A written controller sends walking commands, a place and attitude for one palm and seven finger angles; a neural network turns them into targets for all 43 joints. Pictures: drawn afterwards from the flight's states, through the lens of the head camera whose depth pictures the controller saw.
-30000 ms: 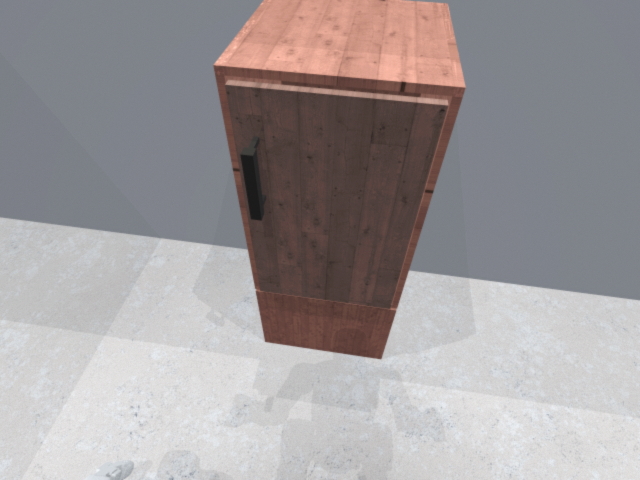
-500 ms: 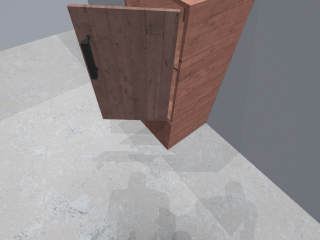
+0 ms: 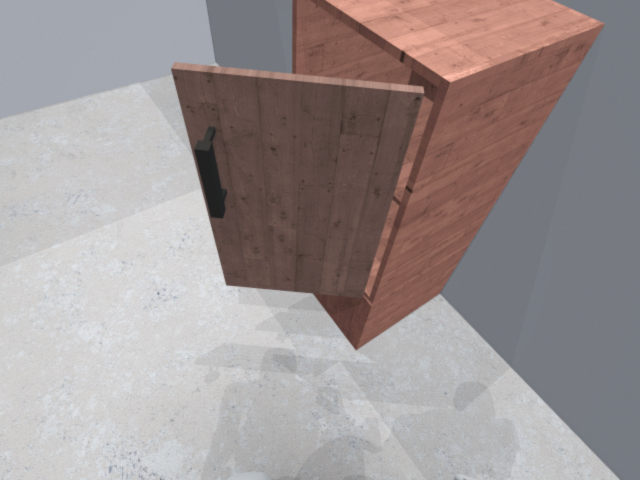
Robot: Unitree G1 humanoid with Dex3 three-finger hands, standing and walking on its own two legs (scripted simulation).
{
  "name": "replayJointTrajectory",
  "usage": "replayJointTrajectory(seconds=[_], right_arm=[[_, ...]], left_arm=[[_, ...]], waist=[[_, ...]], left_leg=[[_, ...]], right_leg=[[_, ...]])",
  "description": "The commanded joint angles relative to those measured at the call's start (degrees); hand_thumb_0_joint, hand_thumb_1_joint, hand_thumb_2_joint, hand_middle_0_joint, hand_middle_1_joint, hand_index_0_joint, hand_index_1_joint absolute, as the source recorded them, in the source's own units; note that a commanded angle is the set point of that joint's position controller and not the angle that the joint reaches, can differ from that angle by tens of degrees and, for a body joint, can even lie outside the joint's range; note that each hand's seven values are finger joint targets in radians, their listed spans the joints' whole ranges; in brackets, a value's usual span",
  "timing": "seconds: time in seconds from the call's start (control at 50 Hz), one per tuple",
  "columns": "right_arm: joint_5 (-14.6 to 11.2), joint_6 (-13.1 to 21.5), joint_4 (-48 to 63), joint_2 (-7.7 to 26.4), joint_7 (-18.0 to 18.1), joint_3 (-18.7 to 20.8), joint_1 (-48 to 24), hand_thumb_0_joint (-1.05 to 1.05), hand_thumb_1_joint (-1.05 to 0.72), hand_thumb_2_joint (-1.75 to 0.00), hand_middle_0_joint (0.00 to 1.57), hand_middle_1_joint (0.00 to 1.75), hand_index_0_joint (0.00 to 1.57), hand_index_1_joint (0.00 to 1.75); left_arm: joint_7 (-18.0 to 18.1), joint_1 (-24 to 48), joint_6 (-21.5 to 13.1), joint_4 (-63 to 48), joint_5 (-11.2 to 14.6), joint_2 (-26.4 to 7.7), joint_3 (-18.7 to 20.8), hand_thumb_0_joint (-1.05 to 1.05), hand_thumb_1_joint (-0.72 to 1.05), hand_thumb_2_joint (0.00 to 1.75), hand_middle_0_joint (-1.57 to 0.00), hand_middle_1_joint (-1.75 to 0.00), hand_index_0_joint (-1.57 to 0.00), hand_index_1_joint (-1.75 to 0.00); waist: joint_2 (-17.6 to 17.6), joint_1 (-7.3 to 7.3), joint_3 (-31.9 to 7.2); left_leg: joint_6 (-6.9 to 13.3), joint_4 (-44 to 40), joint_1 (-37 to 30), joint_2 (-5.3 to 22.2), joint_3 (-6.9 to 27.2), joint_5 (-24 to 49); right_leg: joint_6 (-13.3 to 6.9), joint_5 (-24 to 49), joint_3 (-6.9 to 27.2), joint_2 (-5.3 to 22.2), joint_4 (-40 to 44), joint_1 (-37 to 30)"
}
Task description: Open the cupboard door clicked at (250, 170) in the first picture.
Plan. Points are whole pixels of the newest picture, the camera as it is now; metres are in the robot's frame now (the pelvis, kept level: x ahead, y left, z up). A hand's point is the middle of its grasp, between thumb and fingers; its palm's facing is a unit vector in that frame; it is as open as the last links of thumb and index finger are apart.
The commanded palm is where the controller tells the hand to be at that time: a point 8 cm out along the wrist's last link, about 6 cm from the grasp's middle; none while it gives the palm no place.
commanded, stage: come to a stop and stand still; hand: left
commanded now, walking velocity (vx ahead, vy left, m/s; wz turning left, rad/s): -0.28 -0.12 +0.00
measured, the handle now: (214, 174) +0.56 +0.24 +0.00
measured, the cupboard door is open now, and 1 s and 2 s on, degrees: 51 51 51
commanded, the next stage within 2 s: look again from close up in 1.34 s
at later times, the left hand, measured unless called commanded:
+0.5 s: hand out of the picture +0.06 +0.12 -0.15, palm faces +0.01 -0.97 -0.26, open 7.3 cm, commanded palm none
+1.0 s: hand out of the picture -0.03 +0.15 -0.18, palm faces +0.03 -0.99 -0.16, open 7.4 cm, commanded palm none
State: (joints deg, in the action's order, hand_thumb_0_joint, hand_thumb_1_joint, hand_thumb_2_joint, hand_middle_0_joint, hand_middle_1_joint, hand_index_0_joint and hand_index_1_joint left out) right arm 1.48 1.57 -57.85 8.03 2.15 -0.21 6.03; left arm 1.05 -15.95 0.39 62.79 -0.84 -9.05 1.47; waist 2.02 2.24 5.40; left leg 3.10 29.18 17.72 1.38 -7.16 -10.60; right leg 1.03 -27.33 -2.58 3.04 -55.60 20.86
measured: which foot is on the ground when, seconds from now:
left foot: down 0.00-0.28, up 0.30-0.68, down 0.70-1.00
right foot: up 0.00-0.26, down 0.28-1.00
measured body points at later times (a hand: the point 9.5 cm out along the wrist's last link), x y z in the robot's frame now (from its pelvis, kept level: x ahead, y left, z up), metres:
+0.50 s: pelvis +0.00 -0.07 +0.01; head +0.03 -0.10 +0.46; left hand +0.06 +0.17 -0.13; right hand +0.02 -0.32 -0.16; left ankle -0.02 +0.07 -0.68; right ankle -0.01 -0.17 -0.73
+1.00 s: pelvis -0.01 -0.02 +0.01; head +0.00 -0.01 +0.46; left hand -0.03 +0.20 -0.16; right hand +0.03 -0.26 -0.14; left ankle -0.03 +0.08 -0.73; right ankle -0.01 -0.17 -0.73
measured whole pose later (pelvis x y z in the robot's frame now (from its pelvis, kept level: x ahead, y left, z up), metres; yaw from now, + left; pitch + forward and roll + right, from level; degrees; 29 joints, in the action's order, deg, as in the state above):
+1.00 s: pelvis -0.01 -0.02 +0.01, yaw -1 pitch +0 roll +0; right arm 0.7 -0.2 -61.6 9.2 1.8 0.7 11.9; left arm 0.8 -16.4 0.6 65.0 -1.2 -9.8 0.5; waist 2.0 1.6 2.0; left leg 1.3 24.5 9.1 -0.1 -3.9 -15.1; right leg 2.4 -12.7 -2.4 3.8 -24.5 11.1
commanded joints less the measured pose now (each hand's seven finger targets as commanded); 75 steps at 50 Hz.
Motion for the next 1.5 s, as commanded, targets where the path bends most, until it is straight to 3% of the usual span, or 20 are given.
replayJointTrajectory(seconds=[0.0,0.16,0.2,0.22,0.24,0.26,0.28,0.34,0.42,0.52,0.6,0.64,0.68,0.72,0.88,1.06,1.4,1.42,1.44,1.48], right_arm=[[-0.5,-1.4,1.0,12.2,1.2,3.5,4.9,0.0,-0.9,-0.9,0.2,0.3,0.2,0.3],[0.1,-2.7,2.0,12.7,0.5,5.5,4.6,0.0,-0.9,-0.9,0.2,0.3,0.2,0.3],[-0.3,-2.9,2.1,12.4,0.1,5.5,4.7,0.0,-0.9,-0.9,0.2,0.3,0.2,0.3],[-0.7,-3.0,2.0,10.6,-0.3,5.5,5.7,0.0,-0.9,-0.9,0.2,0.3,0.2,0.3],[-1.2,-3.1,2.6,7.0,-0.7,5.0,6.9,0.0,-0.9,-0.9,0.2,0.3,0.2,0.3],[-1.2,-3.9,3.8,6.3,-1.2,4.5,5.0,0.0,-0.9,-0.9,0.2,0.3,0.2,0.3],[-0.9,-4.5,3.8,7.0,-1.4,4.7,4.7,0.0,-0.9,-0.9,0.2,0.3,0.2,0.3],[-0.5,-5.0,1.5,7.7,-1.1,4.6,5.3,0.0,-0.9,-0.9,0.2,0.3,0.2,0.3],[-1.0,-4.4,1.2,7.6,-1.6,4.3,5.3,0.0,-0.9,-0.9,0.2,0.3,0.2,0.3],[-1.0,-4.1,1.5,6.5,-1.7,4.0,4.3,0.0,-0.9,-0.9,0.2,0.3,0.2,0.3],[-0.9,-3.4,0.0,5.7,-1.5,3.7,9.0,0.0,-0.9,-0.9,0.2,0.3,0.2,0.3],[-0.7,-2.4,-1.1,7.6,-1.3,3.7,11.4,0.0,-0.9,-0.9,0.2,0.3,0.2,0.3],[-0.3,-2.1,0.1,11.5,-0.7,4.1,8.8,0.0,-0.9,-0.9,0.2,0.3,0.2,0.3],[-0.1,-2.3,0.3,10.6,-0.6,3.5,4.9,0.0,-0.9,-0.9,0.2,0.3,0.2,0.3],[-0.8,-1.4,-1.6,8.1,-0.3,2.4,8.5,0.0,-0.9,-0.9,0.2,0.3,0.2,0.3],[-0.9,-0.3,-4.4,7.0,0.3,1.5,11.4,0.0,-0.9,-0.9,0.2,0.3,0.2,0.3],[-0.8,-0.2,-8.0,4.4,0.6,1.3,16.1,0.0,-0.9,-0.9,0.2,0.3,0.2,0.3],[-1.7,0.8,-3.4,7.4,-0.4,1.1,11.0,0.0,-0.9,-0.9,0.2,0.3,0.2,0.3],[-0.9,0.7,-2.3,4.9,-0.6,1.2,14.5,0.0,-0.9,-0.9,0.2,0.3,0.2,0.3],[-0.5,1.0,-2.5,4.5,-0.7,0.6,15.4,0.0,-0.9,-0.9,0.2,0.3,0.2,0.3]], left_arm=[[0.3,-5.4,2.2,-3.0,-0.1,-4.4,1.8,0.0,0.9,0.9,-0.2,-0.3,-0.2,-0.3],[0.4,-0.8,1.9,-7.9,-0.1,-3.6,2.4,0.0,0.9,0.9,-0.2,-0.3,-0.2,-0.3],[0.5,-3.7,1.0,-7.2,-0.1,-4.1,2.5,0.0,0.9,0.9,-0.2,-0.3,-0.2,-0.3],[0.8,-4.2,0.3,-7.1,-0.5,-6.0,2.6,0.0,0.9,0.9,-0.2,-0.3,-0.2,-0.3],[1.1,-2.8,-0.4,-7.4,-1.0,-10.6,3.1,0.0,0.9,0.9,-0.2,-0.3,-0.2,-0.3],[1.1,-1.1,-0.7,-7.9,-0.8,-13.4,3.1,0.0,0.9,0.9,-0.2,-0.3,-0.2,-0.3],[1.1,0.1,-0.8,-8.7,-0.8,-13.2,2.7,0.0,0.9,0.9,-0.2,-0.3,-0.2,-0.3],[1.4,3.5,-1.0,-8.1,-0.4,-11.1,2.5,0.0,0.9,0.9,-0.2,-0.3,-0.2,-0.3],[1.5,1.0,-1.3,-7.5,-0.3,-11.9,3.0,0.0,0.9,0.9,-0.2,-0.3,-0.2,-0.3],[1.6,-0.5,-1.1,-6.4,-0.6,-12.8,3.5,0.0,0.9,0.9,-0.2,-0.3,-0.2,-0.3],[1.3,2.5,-0.8,-6.1,-0.4,-12.6,3.3,0.0,0.9,0.9,-0.2,-0.3,-0.2,-0.3],[0.9,3.6,-0.4,-6.2,0.2,-10.0,2.6,0.0,0.9,0.9,-0.2,-0.3,-0.2,-0.3],[0.6,1.9,0.0,-5.9,0.3,-5.7,1.6,0.0,0.9,0.9,-0.2,-0.3,-0.2,-0.3],[0.5,2.2,0.7,-4.7,-0.3,-5.0,1.3,0.0,0.9,0.9,-0.2,-0.3,-0.2,-0.3],[0.2,-0.4,-0.5,-0.9,-0.2,-6.0,0.1,0.0,0.9,0.9,-0.2,-0.3,-0.2,-0.3],[0.5,-2.3,-1.0,1.3,0.1,-4.9,-0.4,0.0,0.9,0.9,-0.2,-0.3,-0.2,-0.3],[1.1,-3.1,-1.0,2.2,0.5,-3.6,-0.5,0.0,0.9,0.9,-0.2,-0.3,-0.2,-0.3],[3.5,-5.1,-2.5,2.7,-0.5,-5.9,-1.2,0.0,0.9,0.9,-0.2,-0.3,-0.2,-0.3],[3.0,-4.9,-2.8,0.4,-0.1,-7.4,-0.6,0.0,0.9,0.9,-0.2,-0.3,-0.2,-0.3],[2.1,-3.0,-2.7,0.0,-0.1,-6.0,-1.2,0.0,0.9,0.9,-0.2,-0.3,-0.2,-0.3]], waist=[[-6.9,-1.57,-8.2],[-14.7,-2.22,-10.0],[-10.7,-0.46,-10.8],[-5.4,-0.33,-11.4],[7.2,-1.24,-10.2],[13.2,-0.61,-7.5],[7.3,-0.66,-6.9],[10.7,-1.82,-5.4],[7.8,-0.21,-7.1],[8.0,1.09,-5.6],[8.5,-1.57,-6.4],[2.2,-2.66,-6.9],[-8.9,-1.08,-7.4],[-9.0,-0.19,-3.6],[-1.0,-1.59,-1.8],[-3.2,-1.84,-4.0],[-2.0,-1.72,-1.4],[-4.6,-0.99,-1.2],[-6.6,-2.55,-5.2],[-7.5,-2.1,-4.5]], left_leg=[[7.3,-10.9,-4.8,18.6,11.7,26.9],[6.2,-7.0,-6.6,16.8,10.8,24.2],[3.4,-2.7,-4.6,13.7,9.9,18.2],[0.7,0.9,-3.4,9.9,8.0,10.5],[-3.2,7.2,3.5,3.5,3.3,-5.5],[-4.8,14.9,5.7,-0.6,3.9,-21.9],[-4.7,19.8,3.8,0.1,7.2,-22.9],[-5.6,28.1,9.8,0.0,8.4,-17.2],[-6.6,23.1,9.9,-0.7,7.2,-14.9],[-6.4,13.3,6.1,-1.3,5.8,-15.9],[-5.7,-1.1,-5.8,-2.5,3.9,-6.0],[-3.9,-7.9,-14.1,1.4,6.8,1.6],[1.9,-10.9,-9.3,12.7,17.3,7.0],[1.7,-14.0,-0.4,9.8,14.8,-5.5],[-1.6,-11.9,-5.5,4.8,9.7,-3.0],[-1.9,-10.7,-9.0,4.8,8.5,8.1],[-2.1,-10.6,-8.3,4.5,8.0,10.0],[-3.4,0.4,-4.8,5.7,6.6,22.9],[-3.0,-2.2,-5.3,3.6,7.1,7.3],[-1.7,-4.2,-4.2,4.7,8.2,9.3]], right_leg=[[0.5,1.0,1.3,0.9,1.0,-0.4],[-0.2,2.5,-0.4,-1.1,11.2,-2.0],[-0.2,12.8,-1.3,-1.5,25.3,-9.4],[-0.4,19.5,1.0,0.4,33.2,-12.4],[-3.5,28.8,13.0,11.0,36.9,-15.0],[-9.2,36.2,19.7,20.0,38.8,-9.5],[-12.5,34.1,17.2,21.3,39.3,-5.4],[-11.1,47.8,12.3,15.8,34.7,-12.5],[-9.9,51.6,9.4,15.2,33.3,-19.3],[-11.3,45.6,11.6,16.2,34.3,-18.3],[-8.3,34.2,9.5,13.2,32.8,-11.2],[-4.4,21.7,6.4,8.3,29.1,-4.3],[-0.8,8.9,0.1,2.0,24.4,-5.3],[-1.0,8.5,-0.1,1.2,26.3,-10.2],[-1.7,17.0,3.5,3.1,34.5,-9.1],[-1.6,22.2,3.3,3.5,34.3,-11.3],[-2.0,24.0,2.6,3.5,34.1,-12.8],[-1.8,42.1,5.0,5.9,31.2,-10.7],[-3.1,33.5,4.6,6.3,29.2,-13.2],[-3.3,23.5,3.0,3.6,28.5,-11.8]])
